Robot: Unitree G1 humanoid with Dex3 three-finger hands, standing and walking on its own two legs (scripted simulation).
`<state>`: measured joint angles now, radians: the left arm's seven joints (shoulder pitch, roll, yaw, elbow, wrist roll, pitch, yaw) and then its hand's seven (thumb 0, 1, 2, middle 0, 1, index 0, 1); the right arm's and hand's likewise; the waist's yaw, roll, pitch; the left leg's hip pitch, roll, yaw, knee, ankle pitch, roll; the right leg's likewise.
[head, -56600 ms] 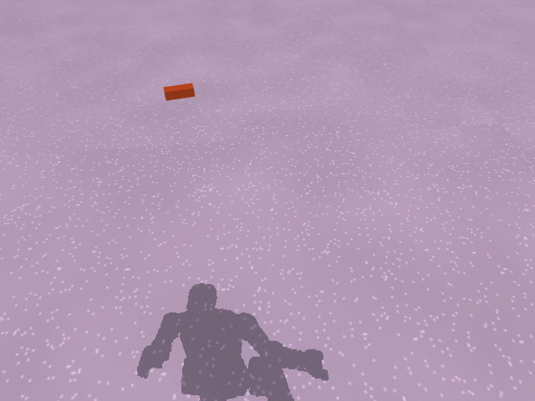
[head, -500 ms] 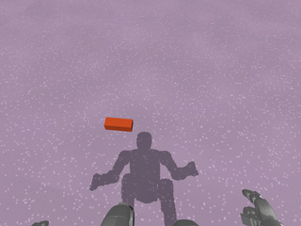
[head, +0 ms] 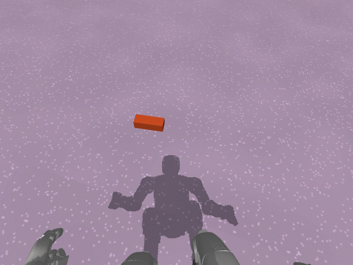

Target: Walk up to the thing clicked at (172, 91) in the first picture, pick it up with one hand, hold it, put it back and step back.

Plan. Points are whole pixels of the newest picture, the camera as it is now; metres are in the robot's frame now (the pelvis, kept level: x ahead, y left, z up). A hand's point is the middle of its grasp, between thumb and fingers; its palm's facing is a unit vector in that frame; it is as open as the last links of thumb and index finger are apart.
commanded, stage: step back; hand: left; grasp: from above
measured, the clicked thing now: (149, 122) +0.99 +0.17 -0.72
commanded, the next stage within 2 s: stand in 1.34 s
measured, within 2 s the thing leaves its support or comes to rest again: neither
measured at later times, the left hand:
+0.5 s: hand out of the picture -0.07 +0.27 -0.13, palm faces -0.03 -0.91 -0.42, open 7.4 cm
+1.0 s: hand out of the picture -0.06 +0.27 -0.14, palm faces +0.00 -0.94 -0.35, open 7.3 cm
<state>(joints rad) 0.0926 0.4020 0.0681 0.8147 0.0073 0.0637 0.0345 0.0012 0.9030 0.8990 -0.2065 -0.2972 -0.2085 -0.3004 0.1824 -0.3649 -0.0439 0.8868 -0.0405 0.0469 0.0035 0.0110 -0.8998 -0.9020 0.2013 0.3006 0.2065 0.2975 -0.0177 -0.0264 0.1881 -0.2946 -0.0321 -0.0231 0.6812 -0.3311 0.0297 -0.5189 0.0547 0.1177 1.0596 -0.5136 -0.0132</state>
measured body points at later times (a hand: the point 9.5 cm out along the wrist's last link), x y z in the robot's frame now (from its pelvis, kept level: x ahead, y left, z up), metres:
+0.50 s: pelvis -0.13 +0.00 +0.00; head -0.11 -0.02 +0.45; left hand -0.07 +0.32 -0.11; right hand -0.08 -0.33 -0.12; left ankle -0.11 +0.12 -0.72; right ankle -0.14 -0.13 -0.72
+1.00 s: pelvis -0.12 +0.01 +0.01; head -0.11 +0.01 +0.46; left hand -0.06 +0.32 -0.12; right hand -0.06 -0.31 -0.11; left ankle -0.09 +0.12 -0.72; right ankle -0.14 -0.13 -0.72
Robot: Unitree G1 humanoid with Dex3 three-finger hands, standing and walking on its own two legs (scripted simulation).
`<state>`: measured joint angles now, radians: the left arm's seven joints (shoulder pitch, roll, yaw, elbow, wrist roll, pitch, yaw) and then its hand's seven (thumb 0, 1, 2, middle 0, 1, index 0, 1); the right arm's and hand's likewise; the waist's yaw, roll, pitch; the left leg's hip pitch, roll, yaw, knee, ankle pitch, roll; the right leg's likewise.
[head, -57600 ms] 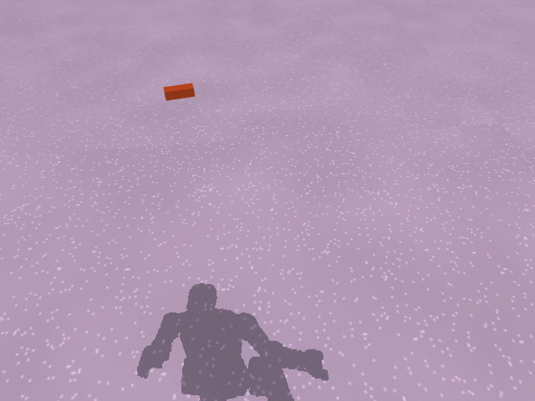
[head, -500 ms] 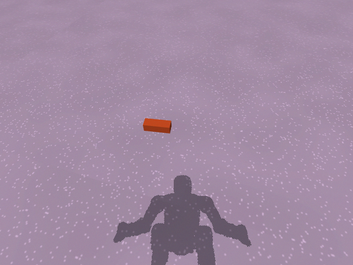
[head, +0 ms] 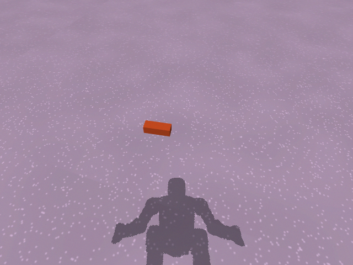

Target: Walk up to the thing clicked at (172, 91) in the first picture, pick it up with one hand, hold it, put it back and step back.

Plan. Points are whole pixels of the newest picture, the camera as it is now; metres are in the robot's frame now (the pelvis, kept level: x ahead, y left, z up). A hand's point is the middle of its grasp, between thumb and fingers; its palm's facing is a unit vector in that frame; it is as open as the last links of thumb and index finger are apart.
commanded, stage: step back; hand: left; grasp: from above
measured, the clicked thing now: (157, 128) +1.11 +0.18 -0.73
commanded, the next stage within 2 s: stand in 0.34 s
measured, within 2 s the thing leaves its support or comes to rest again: neither
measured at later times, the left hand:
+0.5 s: hand out of the picture +0.12 +0.25 -0.14, palm faces +0.00 -0.94 -0.35, open 7.3 cm
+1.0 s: hand out of the picture +0.07 +0.24 -0.14, palm faces -0.03 -0.94 -0.34, open 7.3 cm
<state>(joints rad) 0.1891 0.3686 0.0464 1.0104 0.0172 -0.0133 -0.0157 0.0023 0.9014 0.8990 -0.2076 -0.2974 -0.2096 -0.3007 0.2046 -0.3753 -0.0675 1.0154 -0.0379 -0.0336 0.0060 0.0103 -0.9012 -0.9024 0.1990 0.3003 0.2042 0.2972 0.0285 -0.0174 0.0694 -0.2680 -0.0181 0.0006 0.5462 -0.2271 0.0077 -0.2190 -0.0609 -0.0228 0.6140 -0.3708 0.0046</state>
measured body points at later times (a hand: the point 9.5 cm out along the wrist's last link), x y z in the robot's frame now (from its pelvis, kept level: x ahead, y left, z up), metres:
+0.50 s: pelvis +0.02 +0.00 +0.01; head +0.04 +0.00 +0.46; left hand +0.12 +0.30 -0.11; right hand +0.15 -0.29 -0.11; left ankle +0.03 +0.12 -0.73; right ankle -0.01 -0.13 -0.73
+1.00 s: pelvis +0.00 -0.01 +0.02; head +0.02 -0.01 +0.47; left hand +0.07 +0.29 -0.12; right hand +0.07 -0.31 -0.12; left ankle +0.03 +0.12 -0.73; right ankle -0.01 -0.13 -0.73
